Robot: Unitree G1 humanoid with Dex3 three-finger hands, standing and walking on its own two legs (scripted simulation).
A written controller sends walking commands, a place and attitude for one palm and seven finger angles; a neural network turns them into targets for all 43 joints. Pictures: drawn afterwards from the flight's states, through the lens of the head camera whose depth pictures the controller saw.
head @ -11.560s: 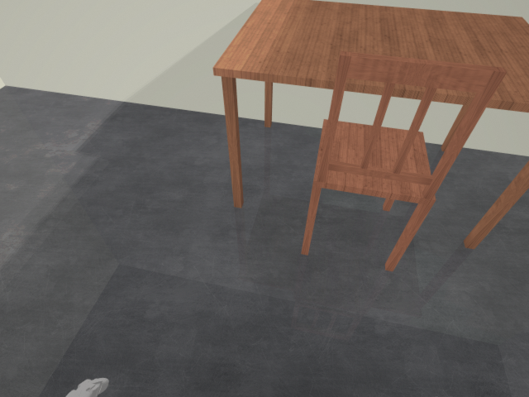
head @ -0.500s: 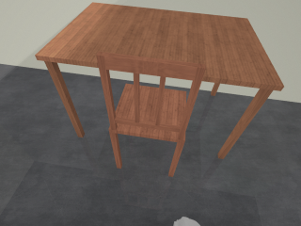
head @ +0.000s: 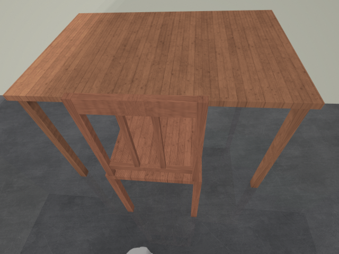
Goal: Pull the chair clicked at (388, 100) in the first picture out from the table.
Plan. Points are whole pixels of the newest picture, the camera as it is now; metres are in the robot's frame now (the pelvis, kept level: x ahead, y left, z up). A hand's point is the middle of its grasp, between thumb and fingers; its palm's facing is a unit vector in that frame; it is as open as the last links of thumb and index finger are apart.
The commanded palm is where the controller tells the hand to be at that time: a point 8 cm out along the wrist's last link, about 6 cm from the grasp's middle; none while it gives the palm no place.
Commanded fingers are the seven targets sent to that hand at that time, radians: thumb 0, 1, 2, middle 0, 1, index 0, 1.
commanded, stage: come to a stop and stand still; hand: left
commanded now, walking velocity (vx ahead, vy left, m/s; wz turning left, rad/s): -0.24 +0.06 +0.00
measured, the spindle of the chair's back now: (129, 143) +0.45 +0.17 -0.07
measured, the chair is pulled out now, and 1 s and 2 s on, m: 0.00 0.00 0.00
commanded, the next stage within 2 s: look again from close up in 1.32 s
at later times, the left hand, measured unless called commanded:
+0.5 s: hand out of the picture +0.00 +0.24 -0.18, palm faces +0.05 -0.98 -0.21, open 7.4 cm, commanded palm none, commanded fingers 0.00 0.90 0.90 -0.20 -0.30 -0.20 -0.30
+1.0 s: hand out of the picture -0.05 +0.15 -0.18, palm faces +0.09 -0.98 -0.17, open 7.4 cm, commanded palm none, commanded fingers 0.00 0.90 0.90 -0.20 -0.30 -0.20 -0.30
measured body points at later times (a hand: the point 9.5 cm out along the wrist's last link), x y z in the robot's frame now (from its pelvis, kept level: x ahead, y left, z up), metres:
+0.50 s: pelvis -0.01 +0.05 +0.00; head +0.01 +0.06 +0.45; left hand +0.00 +0.29 -0.16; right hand +0.05 -0.18 -0.14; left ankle +0.01 +0.15 -0.74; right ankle -0.08 -0.09 -0.69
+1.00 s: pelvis -0.01 +0.01 +0.00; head +0.00 -0.01 +0.45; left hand -0.05 +0.21 -0.16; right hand -0.05 -0.21 -0.17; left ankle -0.01 +0.14 -0.74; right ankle -0.09 -0.10 -0.74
